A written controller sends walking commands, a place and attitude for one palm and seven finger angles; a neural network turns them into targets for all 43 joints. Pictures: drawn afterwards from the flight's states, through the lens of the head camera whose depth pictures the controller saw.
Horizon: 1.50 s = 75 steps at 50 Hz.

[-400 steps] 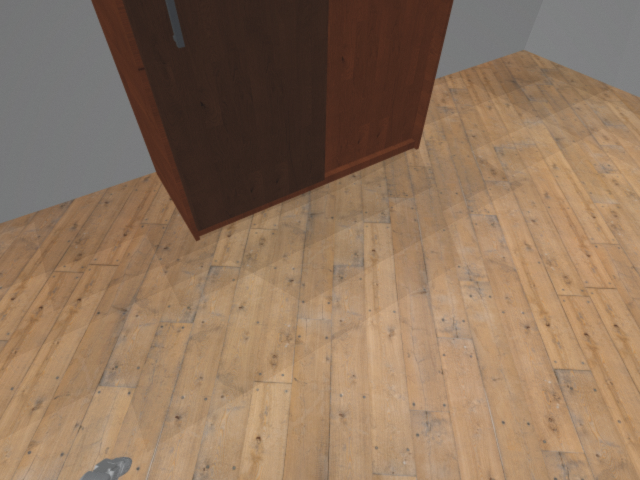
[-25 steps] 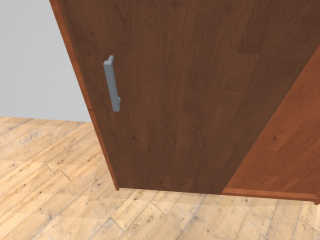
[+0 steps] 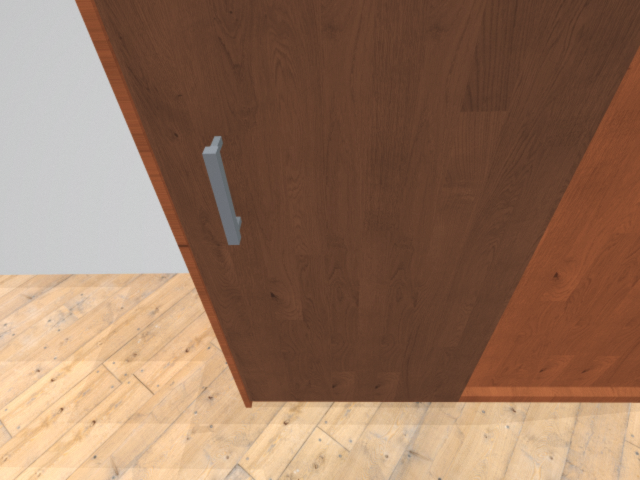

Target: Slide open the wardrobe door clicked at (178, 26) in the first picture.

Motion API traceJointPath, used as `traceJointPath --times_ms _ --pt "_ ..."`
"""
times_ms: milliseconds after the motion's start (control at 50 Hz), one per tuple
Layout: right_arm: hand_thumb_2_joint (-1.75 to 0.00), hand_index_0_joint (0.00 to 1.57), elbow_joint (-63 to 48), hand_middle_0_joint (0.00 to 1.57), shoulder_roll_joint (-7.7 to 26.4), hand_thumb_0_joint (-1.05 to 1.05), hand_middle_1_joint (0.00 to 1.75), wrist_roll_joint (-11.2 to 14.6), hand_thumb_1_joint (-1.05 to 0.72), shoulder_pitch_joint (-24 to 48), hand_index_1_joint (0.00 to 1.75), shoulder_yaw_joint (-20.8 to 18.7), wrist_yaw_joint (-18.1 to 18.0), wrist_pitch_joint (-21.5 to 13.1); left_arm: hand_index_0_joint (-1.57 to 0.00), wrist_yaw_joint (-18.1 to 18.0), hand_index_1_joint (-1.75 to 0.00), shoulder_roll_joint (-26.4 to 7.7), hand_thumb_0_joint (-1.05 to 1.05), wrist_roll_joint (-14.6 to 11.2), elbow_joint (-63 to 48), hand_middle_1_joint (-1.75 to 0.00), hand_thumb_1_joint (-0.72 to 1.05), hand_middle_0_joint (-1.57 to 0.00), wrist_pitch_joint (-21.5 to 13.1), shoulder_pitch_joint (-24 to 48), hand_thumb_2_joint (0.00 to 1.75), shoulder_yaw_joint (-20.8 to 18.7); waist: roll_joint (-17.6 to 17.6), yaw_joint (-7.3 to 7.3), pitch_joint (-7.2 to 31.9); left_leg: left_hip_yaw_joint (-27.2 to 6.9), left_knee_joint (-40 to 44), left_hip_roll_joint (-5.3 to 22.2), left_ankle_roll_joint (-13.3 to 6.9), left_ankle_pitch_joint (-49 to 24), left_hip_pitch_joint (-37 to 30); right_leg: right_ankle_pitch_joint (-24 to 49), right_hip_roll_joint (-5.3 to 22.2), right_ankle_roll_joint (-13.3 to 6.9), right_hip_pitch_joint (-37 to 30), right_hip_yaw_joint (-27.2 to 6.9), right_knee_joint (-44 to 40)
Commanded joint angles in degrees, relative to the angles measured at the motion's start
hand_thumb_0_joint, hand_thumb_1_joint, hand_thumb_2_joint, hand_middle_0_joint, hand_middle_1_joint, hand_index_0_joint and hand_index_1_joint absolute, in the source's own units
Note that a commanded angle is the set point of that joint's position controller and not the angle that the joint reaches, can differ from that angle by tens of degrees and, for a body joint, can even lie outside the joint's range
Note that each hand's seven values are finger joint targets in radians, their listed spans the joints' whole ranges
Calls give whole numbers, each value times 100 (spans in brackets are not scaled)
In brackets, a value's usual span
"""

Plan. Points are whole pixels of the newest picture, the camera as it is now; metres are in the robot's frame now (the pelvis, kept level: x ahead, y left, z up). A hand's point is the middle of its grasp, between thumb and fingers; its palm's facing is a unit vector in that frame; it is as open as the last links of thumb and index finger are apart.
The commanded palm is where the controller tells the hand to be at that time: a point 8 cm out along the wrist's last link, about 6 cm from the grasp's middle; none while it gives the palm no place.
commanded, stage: come to a stop and stand still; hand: left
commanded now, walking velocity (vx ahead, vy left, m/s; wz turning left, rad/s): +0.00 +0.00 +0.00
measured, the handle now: (226, 193) +0.50 +0.17 +0.12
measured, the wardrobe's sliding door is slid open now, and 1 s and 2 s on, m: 0.00 0.00 0.00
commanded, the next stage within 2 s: look again from close up in 0.26 s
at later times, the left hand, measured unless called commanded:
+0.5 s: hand out of the picture +0.02 +0.17 -0.17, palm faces +0.03 -0.98 -0.22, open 7.3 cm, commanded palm none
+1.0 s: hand out of the picture +0.02 +0.16 -0.17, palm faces +0.04 -0.98 -0.21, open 7.4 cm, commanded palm none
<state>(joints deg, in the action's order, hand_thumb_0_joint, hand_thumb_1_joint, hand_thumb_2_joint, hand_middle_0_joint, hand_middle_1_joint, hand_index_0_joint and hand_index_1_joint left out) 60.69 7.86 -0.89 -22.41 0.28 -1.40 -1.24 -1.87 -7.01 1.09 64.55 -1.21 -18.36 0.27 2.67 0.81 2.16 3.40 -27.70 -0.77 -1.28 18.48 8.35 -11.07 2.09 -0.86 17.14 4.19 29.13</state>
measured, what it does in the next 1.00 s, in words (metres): stands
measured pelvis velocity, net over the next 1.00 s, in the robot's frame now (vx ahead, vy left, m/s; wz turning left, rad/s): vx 0.02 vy -0.02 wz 0.01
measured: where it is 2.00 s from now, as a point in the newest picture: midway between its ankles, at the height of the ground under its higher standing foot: outside the picture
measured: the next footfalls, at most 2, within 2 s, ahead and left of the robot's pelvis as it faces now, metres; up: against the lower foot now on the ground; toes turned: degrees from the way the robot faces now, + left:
none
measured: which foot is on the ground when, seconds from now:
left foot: down 0.00-1.00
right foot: down 0.00-1.00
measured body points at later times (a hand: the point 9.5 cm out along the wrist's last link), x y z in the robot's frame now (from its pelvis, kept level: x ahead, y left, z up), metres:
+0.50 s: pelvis +0.02 +0.00 +0.00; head +0.03 -0.02 +0.45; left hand +0.02 +0.22 -0.15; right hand +0.00 -0.22 -0.16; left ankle -0.04 +0.10 -0.74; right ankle +0.05 -0.11 -0.74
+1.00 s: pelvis +0.02 -0.02 +0.01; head +0.03 -0.03 +0.45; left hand +0.02 +0.21 -0.15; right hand +0.01 -0.22 -0.16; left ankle -0.04 +0.10 -0.74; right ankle +0.05 -0.11 -0.74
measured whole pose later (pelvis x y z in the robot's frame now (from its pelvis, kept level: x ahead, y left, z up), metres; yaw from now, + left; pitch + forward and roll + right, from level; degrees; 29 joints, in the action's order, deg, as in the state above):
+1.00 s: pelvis +0.02 -0.02 +0.01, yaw +1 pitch -2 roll +1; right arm 64.4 7.8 -0.6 -17.1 0.9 -1.9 -1.3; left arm -1.8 -8.0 0.8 64.4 -1.3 -15.5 0.1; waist 1.4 -0.2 -3.1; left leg 2.3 -22.3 0.4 0.3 17.0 3.4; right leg -11.2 0.8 -2.1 12.8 5.4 25.7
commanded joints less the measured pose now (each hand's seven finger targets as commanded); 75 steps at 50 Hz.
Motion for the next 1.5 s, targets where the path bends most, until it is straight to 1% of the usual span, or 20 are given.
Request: traceJointPath --times_ms 0,240,500,880,1120,1140,1160,1180,1200,1220,1240,1260,1300,1320,1340,1360,1380,1400,1420,1480 --pt "-90 20 -145 20 472 0 30 0 -90 -380 30 -3 -45 -156 -20 -14 -30 -508 0 -56 -233 -30 90 -20 -100 -191 90 -74 -229 -87 -1009 -805 1117 631 -104 -393 1170 22 365 -207 -543 -612 -461" --pt "-90 20 4 20 544 0 30 1 -90 -195 30 -6 -68 -153 -20 -21 -30 -634 0 -64 -326 -30 90 -20 -74 -9 90 -124 -419 -88 -636 -626 1011 618 -73 -1056 588 730 456 -180 -883 -577 -412" --pt "-90 20 196 20 577 0 30 18 -90 -27 30 -7 -87 -115 -20 -25 -30 -709 0 -60 -208 -30 90 -20 -79 17 90 -120 -206 -74 -558 -546 986 640 -20 -1241 346 1108 520 -212 -1041 -576 -486" --pt "-90 20 293 20 461 0 30 20 -90 -12 30 -2 -90 -80 -20 -29 -30 -674 0 -54 -161 -30 90 -20 -76 -51 90 -110 -401 -93 -614 -497 1019 657 1 -979 302 925 512 -220 -1045 -620 -706" --pt "-90 20 344 20 419 0 30 16 -90 -90 30 -2 -84 -72 -20 -30 -30 -693 0 -56 -195 -30 90 -20 -71 -71 90 -136 -294 -108 -706 -482 1021 620 21 -777 421 535 526 -239 -995 -669 -819" --pt "-90 20 -5 20 666 0 30 69 -90 718 30 -85 -21 -139 -20 -254 -30 -849 0 -23 93 -30 90 -20 -180 -717 90 -145 -656 -437 -508 -114 -218 689 148 -1043 630 3545 798 -53 -1069 -825 -408" --pt "-90 20 -2130 20 1734 0 30 355 -90 706 30 -155 -324 -1037 -20 -134 -32 -1880 0 -1310 -8619 -32 88 -20 -1485 3886 89 -417 616 355 2230 -314 556 35 -1 -1314 -426 1834 330 -56 -1646 -826 -241" --pt "-90 20 -1919 20 1185 0 30 376 -90 1374 30 67 -472 -1478 -20 -478 -33 -2313 0 -1011 -8256 -33 85 -20 -1314 2962 88 -961 1348 -25 1453 -19 549 99 31 -1244 -426 784 48 -130 -1336 -828 -152" --pt "-90 20 -1778 20 1280 0 30 220 -90 1124 30 -63 -451 -1687 -21 -596 -34 -1230 0 -853 -7001 -34 83 -21 -985 1375 87 -304 1183 -6 1423 -146 623 80 65 -983 96 107 22 -180 -1244 -459 -142" --pt "-90 20 -1638 20 920 0 30 393 -90 1017 30 -39 -403 -1741 -21 -634 -36 -27 0 -902 -5542 -36 81 -21 -397 -214 86 279 245 24 341 -340 657 172 57 -695 667 -69 0 -94 -702 -304 -319" --pt "-90 20 -2013 20 1165 0 30 494 -90 1045 30 -71 -396 -1836 -21 -509 -37 24 0 -1207 -6555 -37 78 -21 -430 299 85 348 -232 43 -73 -531 598 195 14 -436 805 -363 31 8 -429 -251 -325" --pt "-90 20 -2175 20 1344 0 30 447 -90 1139 30 -177 -417 -1952 -21 -421 -39 -454 0 -1203 -6929 -39 76 -21 -768 551 84 -14 -780 114 -169 -489 361 178 1 -114 905 -943 41 70 -71 -274 -456" --pt "-90 20 -2449 20 1374 0 30 271 -90 1051 30 -304 -386 -2078 -21 -202 -42 -617 0 -1103 -6428 -42 71 -21 -1374 293 82 -335 -1701 114 -323 -391 -194 12 -12 151 1429 -1771 52 120 484 -323 -413" --pt "-90 20 -2585 20 1326 0 30 237 -90 1123 30 -346 -318 -2094 -22 38 -43 -307 0 -1209 -5728 -43 69 -22 -1640 -391 81 -359 -2207 -31 -646 -407 -455 11 28 324 1984 -2144 71 139 763 -328 -240" --pt "-90 20 -2765 20 1324 0 30 200 -90 1170 30 -385 -219 -2092 -22 354 -45 -79 0 -1321 -5394 -45 67 -22 -2004 -1091 80 -354 -2433 -192 -591 -371 -704 -25 79 375 2345 -2302 76 125 873 -354 -31" --pt "-90 20 -2976 20 1329 0 30 170 -90 1310 30 -439 -108 -2067 -22 689 -47 -61 0 -1475 -5466 -47 64 -22 -2425 -1591 79 -486 -2434 -316 -463 -307 -922 -62 128 400 2596 -2284 66 109 823 -387 167" --pt "-90 20 -3152 20 1417 0 30 160 -90 1387 30 -518 59 -1963 -22 1061 -48 -366 0 -1560 -5338 -48 62 -22 -2745 -2124 78 -920 -1647 -515 -227 -198 -1073 -126 202 217 2533 -1892 54 -31 599 -423 416" --pt "-90 20 -3413 20 1477 0 30 136 -90 1530 30 -514 180 -1882 -22 1484 -50 -461 0 -1672 -5577 -50 60 -22 -3057 -2040 77 -959 -1365 -463 -10 -145 -1276 -209 217 120 2589 -1385 76 -84 492 -389 679" --pt "-90 20 -3632 20 1534 0 30 160 -90 1715 30 -567 205 -1789 -22 1721 -51 -875 0 -1656 -5562 -51 57 -22 -3146 -2006 76 -1307 -1027 -469 115 -36 -1477 -248 201 151 2786 -1185 124 -118 500 -473 813" --pt "-90 20 -4088 20 1474 0 30 280 -90 1848 30 -557 173 -1408 -23 1770 -55 -1096 0 -1524 -6057 -55 50 -23 -2578 -1756 73 -1433 -622 -585 327 68 -1573 -323 93 289 3129 -1308 123 -104 606 -607 933"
